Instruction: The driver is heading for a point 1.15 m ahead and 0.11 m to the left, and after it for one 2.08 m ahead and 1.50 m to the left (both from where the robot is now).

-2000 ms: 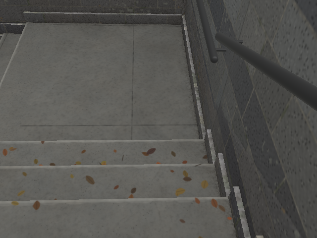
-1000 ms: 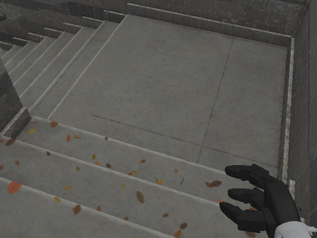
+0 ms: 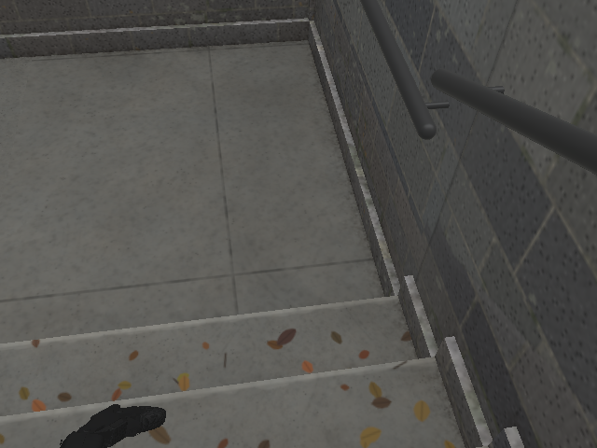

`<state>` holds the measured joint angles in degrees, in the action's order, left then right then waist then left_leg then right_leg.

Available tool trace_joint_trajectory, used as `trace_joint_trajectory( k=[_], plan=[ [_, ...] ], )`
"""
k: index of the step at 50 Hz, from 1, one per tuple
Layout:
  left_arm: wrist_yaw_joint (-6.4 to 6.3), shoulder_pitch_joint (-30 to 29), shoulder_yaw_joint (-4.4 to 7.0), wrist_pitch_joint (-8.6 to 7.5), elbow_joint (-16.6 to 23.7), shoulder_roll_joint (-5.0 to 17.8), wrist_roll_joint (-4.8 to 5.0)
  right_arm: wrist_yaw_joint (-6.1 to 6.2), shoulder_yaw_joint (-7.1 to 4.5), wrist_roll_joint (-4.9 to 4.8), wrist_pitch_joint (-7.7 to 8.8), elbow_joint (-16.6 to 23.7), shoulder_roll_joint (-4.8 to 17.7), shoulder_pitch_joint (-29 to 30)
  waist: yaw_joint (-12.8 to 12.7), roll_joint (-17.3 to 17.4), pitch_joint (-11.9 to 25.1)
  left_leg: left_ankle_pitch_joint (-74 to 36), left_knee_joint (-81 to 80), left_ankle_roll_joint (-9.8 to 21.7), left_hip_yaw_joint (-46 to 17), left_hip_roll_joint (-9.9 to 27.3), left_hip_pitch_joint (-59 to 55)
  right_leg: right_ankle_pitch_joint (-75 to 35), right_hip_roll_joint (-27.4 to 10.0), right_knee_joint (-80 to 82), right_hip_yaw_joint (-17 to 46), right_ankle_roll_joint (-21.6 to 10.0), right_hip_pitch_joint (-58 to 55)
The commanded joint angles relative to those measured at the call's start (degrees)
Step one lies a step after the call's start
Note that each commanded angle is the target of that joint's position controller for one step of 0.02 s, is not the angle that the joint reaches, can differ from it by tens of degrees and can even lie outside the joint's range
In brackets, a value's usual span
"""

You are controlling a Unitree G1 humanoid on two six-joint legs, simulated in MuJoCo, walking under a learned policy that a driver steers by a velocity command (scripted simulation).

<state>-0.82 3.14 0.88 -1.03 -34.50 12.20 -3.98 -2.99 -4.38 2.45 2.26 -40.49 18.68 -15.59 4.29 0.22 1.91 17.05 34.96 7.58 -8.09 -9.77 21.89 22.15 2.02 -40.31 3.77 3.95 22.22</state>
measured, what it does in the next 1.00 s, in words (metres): goes down: right foot, then left foot 0.15 m lower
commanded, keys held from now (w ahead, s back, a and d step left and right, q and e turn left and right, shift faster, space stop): w+q+shift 0.44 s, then w+shift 0.04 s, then w+e+shift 0.52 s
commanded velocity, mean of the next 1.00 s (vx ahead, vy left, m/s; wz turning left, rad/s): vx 0.81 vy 0.00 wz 0.27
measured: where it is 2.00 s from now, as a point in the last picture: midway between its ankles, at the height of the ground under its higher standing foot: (212, 277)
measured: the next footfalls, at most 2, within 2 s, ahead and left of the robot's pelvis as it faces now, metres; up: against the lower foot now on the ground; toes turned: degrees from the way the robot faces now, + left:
right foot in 0.12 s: +0.01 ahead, -0.16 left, +0.00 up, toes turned +8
left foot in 0.58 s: +0.27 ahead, +0.22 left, -0.15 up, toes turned +28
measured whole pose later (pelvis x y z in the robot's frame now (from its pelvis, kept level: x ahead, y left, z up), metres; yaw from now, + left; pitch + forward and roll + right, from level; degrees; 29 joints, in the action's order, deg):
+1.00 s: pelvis +0.50 +0.22 -0.27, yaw +11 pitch -3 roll +3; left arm 2.0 8.5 3.7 -1.0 -51.9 14.5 -1.6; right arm 3.2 -2.8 2.2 4.7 -62.4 11.7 -25.6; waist 0.4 -1.3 -2.6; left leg 39.8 72.9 1.3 18.5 1.8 0.5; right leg -12.9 1.9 -34.2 -10.2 -12.0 22.2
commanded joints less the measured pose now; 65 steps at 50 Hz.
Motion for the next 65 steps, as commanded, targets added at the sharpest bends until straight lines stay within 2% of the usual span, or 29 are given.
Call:
trace_joint_trajectory(
  k=[1,5,7,8,9,10,14,20,25,28,30,31,33,35,36,37,39,41,43,47,49,51,52,54,55,58,60,62,65],
  plan=[
    [1.81,1.6,0.58,-1.25,3.6,1.8,-1.37,-1.56,-1.76,0.16,2.01,2.1,5.7,-0.1,-3.2,3.5,-1.2,24.5,-16.2,11.5,-29.9,14.7,-4.2,3.0,-0.6,1.7,-1.2,-3.4,1.1],
    [3.45,12.3,0.91,-2.55,2.0,2.6,0.56,-1.94,0.01,0.87,2.70,3.5,2.9,6.9,-9.0,0.9,0.5,19.4,-9.9,10.2,-25.9,9.8,16.4,-0.4,-1.5,9.3,1.1,-8.3,-28.1],
    [1.80,22.7,2.26,-4.62,0.7,7.9,-0.35,-2.80,2.82,2.03,3.41,3.8,-3.7,3.9,-11.6,-13.9,3.6,15.6,18.0,0.7,-10.5,-1.0,38.1,1.6,-22.6,22.4,30.6,-26.5,-46.4],
    [1.95,19.5,1.89,-4.79,-0.4,6.5,-0.47,-2.66,2.76,3.90,3.39,2.0,-1.9,4.3,-9.4,-7.5,-5.1,11.8,23.5,-1.5,-8.1,4.7,46.5,4.5,-28.8,28.4,35.5,-26.5,-41.5],
    [-0.16,18.7,5.26,-2.08,-3.1,12.8,3.69,-0.01,-2.09,-1.81,-0.23,6.1,8.8,11.7,-9.5,3.0,-4.2,9.2,23.5,-3.6,-1.4,8.2,38.4,6.6,-26.9,23.9,26.5,-18.9,-35.1],
    [-0.02,16.0,4.57,-1.26,-2.7,11.4,3.49,0.33,-1.83,-2.06,-1.96,6.6,6.7,11.8,-7.1,3.6,-6.5,3.5,24.7,-4.5,-1.4,8.0,34.1,0.7,-22.3,24.4,19.4,-16.1,-28.5],
    [0.19,15.4,4.35,-2.69,-6.5,8.7,3.34,-0.59,-0.91,-1.04,-4.23,4.6,2.3,7.4,-5.4,-8.6,-7.0,-10.6,33.6,-4.4,1.8,10.8,24.7,-16.3,-16.2,23.5,0.9,-9.4,-18.4],
    [-0.58,19.5,3.76,-5.98,-14.2,8.1,3.03,-2.81,-0.99,-0.63,-3.35,2.9,-0.1,15.1,-5.8,-2.5,-13.5,-48.6,9.5,-3.0,6.9,12.5,8.2,6.6,-15.0,15.2,-10.9,-6.6,-1.1],
    [-0.70,29.0,3.78,-4.16,-20.3,10.9,2.55,-0.72,0.62,1.27,-4.04,1.8,-1.3,24.4,-13.4,-3.6,-18.4,-24.1,-3.6,-0.7,14.1,11.3,8.8,-12.4,-17.8,7.3,-10.7,-10.1,-14.3],
    [-2.96,29.2,2.97,-1.36,-23.7,11.7,1.40,1.67,-2.14,0.08,-2.66,-10.2,4.1,-5.2,0.8,-2.3,-4.2,-15.4,-10.0,1.3,14.3,8.5,-24.9,-44.9,-16.7,-31.5,-11.3,-11.9,-10.5],
    [-2.37,26.9,2.06,-3.27,-21.6,4.8,2.62,1.47,-1.61,0.53,-0.08,-12.0,9.9,-16.7,4.1,12.9,10.0,-46.2,18.0,1.0,1.6,22.2,-53.6,30.3,-4.9,-77.5,1.7,-12.6,23.5],
    [-2.32,25.0,3.33,-4.82,-16.9,9.4,6.64,1.46,-2.75,-1.67,-0.50,-13.5,13.1,-24.4,9.0,15.0,26.0,-37.3,7.9,8.0,-12.7,34.4,-65.2,22.0,-2.6,-74.7,6.8,-11.9,32.1],
    [-2.12,10.3,3.61,-3.74,-14.1,10.1,3.19,2.93,-2.25,-0.11,-0.06,-15.6,8.5,-15.4,5.1,4.5,2.2,9.7,-11.3,4.9,-16.7,32.8,-37.1,6.4,-7.8,-58.3,3.1,-10.4,38.5],
    [-0.86,17.3,3.53,-1.03,-19.1,7.0,1.01,2.80,-0.64,0.67,1.31,-14.5,1.2,-5.9,-3.0,0.3,-7.1,-2.8,-8.3,1.2,-11.2,31.2,-12.1,-6.4,-10.3,-44.3,4.9,-10.8,23.8],
    [0.50,18.0,3.27,0.21,-19.5,3.8,2.14,2.86,0.22,-0.30,2.09,-15.2,-0.7,-4.3,-6.5,-0.5,-10.1,-3.1,-11.4,-0.5,-3.3,27.5,-0.1,-11.3,-10.5,-33.4,4.6,-9.3,16.1],
    [1.47,19.1,3.08,0.55,-20.0,2.0,1.27,2.67,0.00,-1.02,3.09,-14.3,1.1,-2.0,-7.7,3.8,-11.8,-2.3,-11.9,-0.4,-2.0,26.5,5.1,-14.9,-9.8,-27.5,3.6,-8.2,13.0],
    [1.61,19.0,3.61,1.19,-20.2,3.5,0.17,2.88,-0.98,-0.60,4.06,-15.0,3.6,-2.6,-8.0,7.6,-11.0,-15.2,-9.0,0.1,3.1,25.4,2.1,-20.0,-8.0,-26.9,-0.8,-8.6,13.9],
    [2.82,12.5,3.14,-1.22,-17.9,1.7,2.80,3.39,1.37,-2.20,6.28,-16.4,-5.8,0.1,-9.1,3.5,-10.1,-1.1,-5.6,-5.0,15.8,18.0,8.5,-52.1,-7.0,-2.5,-2.2,-10.2,3.9],
    [4.31,8.1,2.76,-1.89,-17.8,1.5,2.37,4.22,1.10,-2.47,6.45,-16.1,-2.6,-0.2,-7.3,2.9,-8.8,1.1,-3.8,-6.2,18.0,18.8,10.0,-60.2,-4.2,-2.3,-6.9,-11.0,-5.7],
    [3.45,5.5,2.69,0.33,-17.0,4.0,1.54,6.52,0.47,-0.49,3.87,-19.7,1.7,-8.9,-5.0,1.0,-14.2,-30.3,11.6,-5.6,21.1,21.6,-7.1,-40.9,0.6,4.8,-16.5,-13.2,-2.9],
    [1.86,25.9,5.31,1.69,-22.1,8.2,2.91,7.08,-0.63,0.56,2.17,-19.3,4.5,-6.7,-14.4,3.0,-0.3,-55.0,39.4,-4.9,20.7,22.7,-8.8,-23.1,2.4,4.9,-14.6,-16.8,-23.7],
    [2.05,34.7,6.16,1.19,-24.2,11.5,4.96,6.69,0.52,0.70,0.89,-16.5,-1.2,6.6,-23.3,-10.0,-6.6,13.7,92.4,-3.9,19.6,8.9,15.7,-27.0,-3.2,10.0,-3.8,-24.8,-30.6],
    [2.03,29.7,4.16,0.58,-24.2,11.7,5.12,6.32,1.99,0.04,1.84,-9.2,-6.4,2.6,-9.8,-17.5,-6.4,22.8,91.2,-4.6,13.0,8.7,34.1,-70.7,-7.2,-4.8,8.0,-24.6,-38.0],
    [0.58,28.9,5.28,0.30,-22.9,13.5,3.77,4.98,2.09,1.17,3.21,-5.7,-1.5,1.4,-9.3,-3.5,4.5,22.4,71.3,-6.5,1.4,11.7,44.2,-24.0,-21.0,13.8,38.7,-35.2,-41.9],
    [0.46,21.7,4.73,0.23,-20.7,11.3,3.11,5.17,0.70,2.39,2.46,-8.8,2.6,3.1,-5.8,7.3,-3.3,24.6,64.6,-7.4,1.8,14.1,42.4,-3.8,-18.5,16.2,37.5,-31.2,-29.5],
    [-0.79,15.3,2.50,-3.19,-17.5,9.4,3.85,4.80,1.68,1.79,0.12,-4.9,0.0,13.5,-1.8,4.9,-12.8,2.1,30.3,-13.0,2.5,14.7,21.2,-5.5,-8.6,17.7,30.4,-28.0,8.2],
    [-0.83,17.6,3.38,-4.62,-19.5,9.4,2.30,4.02,0.64,0.88,0.91,-7.3,1.1,8.1,-2.3,0.4,-7.9,-27.7,22.2,-11.6,3.1,14.7,13.0,-22.6,-4.0,9.9,24.2,-25.0,6.6],
    [-0.15,16.5,2.66,-4.81,-18.9,6.6,4.98,2.38,1.45,0.76,2.31,-6.2,-1.2,10.8,-4.1,2.7,-4.3,-45.5,6.2,-8.6,6.0,12.6,0.2,-12.9,3.0,3.5,15.9,-19.3,10.2],
    [0.75,17.7,2.74,-3.32,-17.4,7.8,2.97,1.81,2.14,-1.66,1.50,-4.1,-4.4,11.0,-7.2,-4.3,-3.0,-40.1,5.4,-8.3,9.2,6.4,-13.1,-11.5,3.9,-2.8,16.9,-17.2,12.7]
  ],
)
Velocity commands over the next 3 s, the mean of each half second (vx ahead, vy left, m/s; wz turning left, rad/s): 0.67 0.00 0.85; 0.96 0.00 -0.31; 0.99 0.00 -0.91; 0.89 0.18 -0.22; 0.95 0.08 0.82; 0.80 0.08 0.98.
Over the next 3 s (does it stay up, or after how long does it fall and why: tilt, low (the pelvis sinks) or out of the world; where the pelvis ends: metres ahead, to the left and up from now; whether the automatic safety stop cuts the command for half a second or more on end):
stays up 2.19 0.20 -0.60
